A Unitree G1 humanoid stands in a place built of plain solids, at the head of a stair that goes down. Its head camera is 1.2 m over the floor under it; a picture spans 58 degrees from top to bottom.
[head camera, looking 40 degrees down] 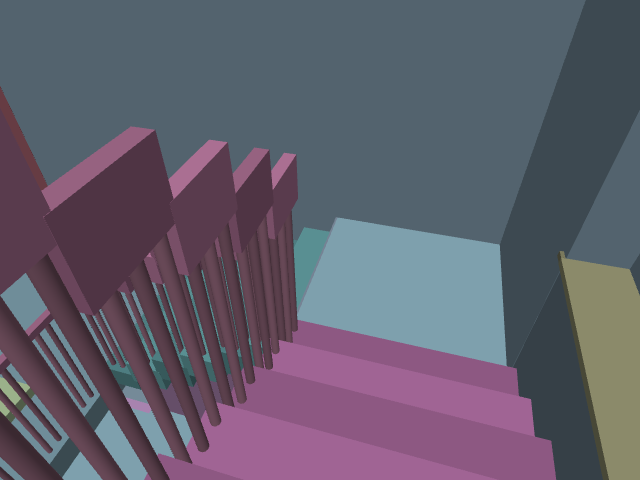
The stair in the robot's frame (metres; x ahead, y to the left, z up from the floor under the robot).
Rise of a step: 0.17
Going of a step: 0.29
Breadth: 1.31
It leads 16 degrees to the right of straight ahead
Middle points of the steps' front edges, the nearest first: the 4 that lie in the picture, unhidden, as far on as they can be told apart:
0.70 -0.21 -0.34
0.98 -0.29 -0.51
1.26 -0.36 -0.68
1.54 -0.44 -0.85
